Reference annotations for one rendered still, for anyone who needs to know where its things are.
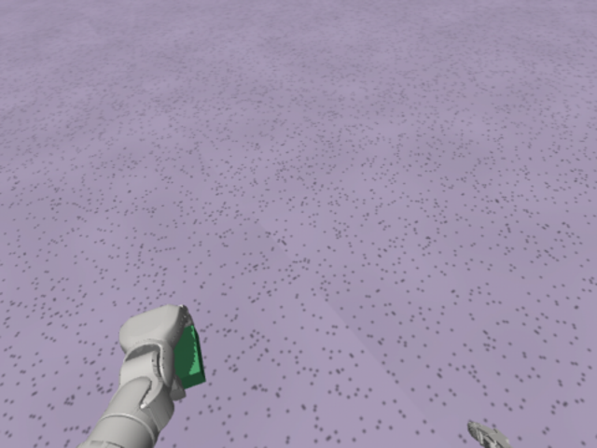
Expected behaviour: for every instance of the small box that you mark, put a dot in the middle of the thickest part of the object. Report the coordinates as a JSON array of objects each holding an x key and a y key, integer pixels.
[{"x": 188, "y": 360}]

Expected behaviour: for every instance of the left robot hand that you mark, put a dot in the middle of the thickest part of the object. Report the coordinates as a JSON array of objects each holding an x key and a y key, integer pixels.
[{"x": 165, "y": 323}]

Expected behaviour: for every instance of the left robot arm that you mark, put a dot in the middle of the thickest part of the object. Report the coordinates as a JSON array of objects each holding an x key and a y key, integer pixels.
[{"x": 142, "y": 406}]

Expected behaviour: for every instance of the right robot hand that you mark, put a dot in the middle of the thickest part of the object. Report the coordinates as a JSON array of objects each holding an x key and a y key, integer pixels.
[{"x": 487, "y": 437}]

